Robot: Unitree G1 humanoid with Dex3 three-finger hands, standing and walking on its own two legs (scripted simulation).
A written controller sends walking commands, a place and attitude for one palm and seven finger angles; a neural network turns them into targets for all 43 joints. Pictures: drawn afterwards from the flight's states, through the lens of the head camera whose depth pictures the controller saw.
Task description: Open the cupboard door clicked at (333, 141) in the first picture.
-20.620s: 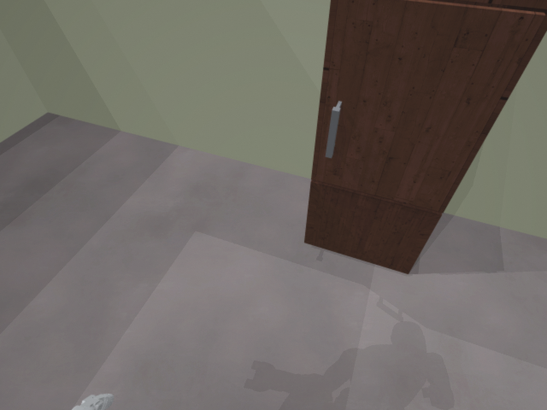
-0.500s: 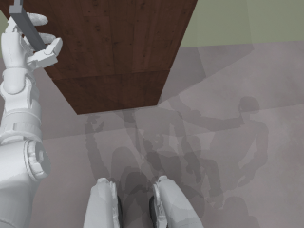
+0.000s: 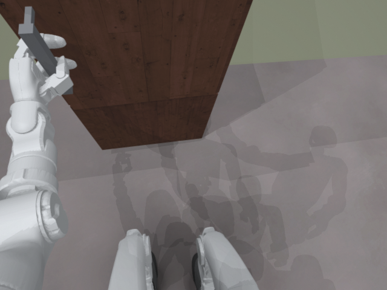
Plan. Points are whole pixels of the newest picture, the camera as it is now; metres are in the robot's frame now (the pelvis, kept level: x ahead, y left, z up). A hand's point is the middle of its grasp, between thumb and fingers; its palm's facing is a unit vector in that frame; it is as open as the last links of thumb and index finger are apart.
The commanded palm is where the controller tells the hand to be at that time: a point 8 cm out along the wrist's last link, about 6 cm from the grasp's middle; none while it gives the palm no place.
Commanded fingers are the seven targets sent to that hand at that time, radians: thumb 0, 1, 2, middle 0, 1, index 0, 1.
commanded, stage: pull the door open along its arc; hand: left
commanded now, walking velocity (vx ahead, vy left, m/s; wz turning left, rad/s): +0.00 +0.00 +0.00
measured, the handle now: (50, 56) +0.57 +0.23 +0.04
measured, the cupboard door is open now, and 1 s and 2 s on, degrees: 2 42 39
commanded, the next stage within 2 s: open thumb and fingers to let go in 0.90 s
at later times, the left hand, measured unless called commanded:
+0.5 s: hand (95, 133) +0.40 +0.14 +0.04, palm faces +0.40 -0.92 +0.03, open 5.5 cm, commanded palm +0.34 +0.19 +0.03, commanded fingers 0.00 0.90 0.90 -0.40 -1.35 -0.40 -1.35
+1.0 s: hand (153, 186) +0.31 +0.05 +0.04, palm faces +0.42 -0.91 -0.03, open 5.7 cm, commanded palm +0.26 +0.10 +0.03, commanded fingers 0.00 0.83 0.87 -0.40 -1.34 -0.40 -1.34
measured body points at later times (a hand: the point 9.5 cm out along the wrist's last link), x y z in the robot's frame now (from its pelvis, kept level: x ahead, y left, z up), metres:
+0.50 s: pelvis +0.01 -0.01 +0.02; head +0.13 -0.01 +0.46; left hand +0.38 +0.19 +0.04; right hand +0.14 -0.25 -0.10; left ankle +0.04 +0.10 -0.59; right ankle +0.01 -0.11 -0.59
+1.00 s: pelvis +0.01 -0.05 +0.03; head +0.10 -0.06 +0.47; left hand +0.28 +0.09 +0.04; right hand +0.19 -0.25 -0.09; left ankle +0.04 +0.10 -0.59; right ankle +0.01 -0.11 -0.59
